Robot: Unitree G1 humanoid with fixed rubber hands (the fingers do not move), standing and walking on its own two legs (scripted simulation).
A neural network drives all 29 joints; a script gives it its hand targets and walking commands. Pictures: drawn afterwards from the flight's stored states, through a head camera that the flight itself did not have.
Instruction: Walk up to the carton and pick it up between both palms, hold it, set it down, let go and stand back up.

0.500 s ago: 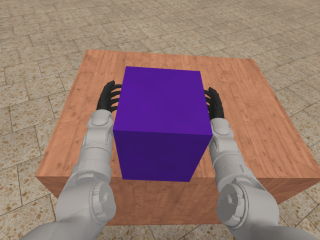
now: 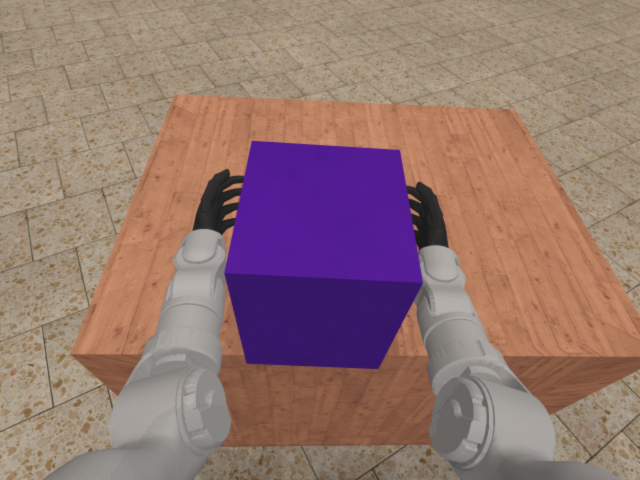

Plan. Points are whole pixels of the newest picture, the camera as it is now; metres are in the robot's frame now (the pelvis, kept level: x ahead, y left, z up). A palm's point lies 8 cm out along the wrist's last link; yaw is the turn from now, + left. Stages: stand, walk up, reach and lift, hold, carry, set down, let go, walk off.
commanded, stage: set down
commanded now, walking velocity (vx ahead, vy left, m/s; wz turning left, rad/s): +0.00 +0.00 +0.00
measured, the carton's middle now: (319, 262) +0.38 +0.06 +0.02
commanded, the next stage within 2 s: none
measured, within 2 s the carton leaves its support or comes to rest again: neither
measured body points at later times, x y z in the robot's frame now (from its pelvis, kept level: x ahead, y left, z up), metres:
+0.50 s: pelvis +0.00 +0.00 +0.00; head +0.02 +0.03 +0.45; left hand +0.39 +0.21 +0.07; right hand +0.42 -0.08 +0.07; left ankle +0.03 +0.10 -0.75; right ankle -0.03 -0.11 -0.75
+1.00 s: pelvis +0.00 +0.00 +0.00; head +0.04 +0.03 +0.44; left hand +0.39 +0.22 +0.05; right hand +0.42 -0.08 +0.06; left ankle +0.03 +0.10 -0.75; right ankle -0.03 -0.11 -0.75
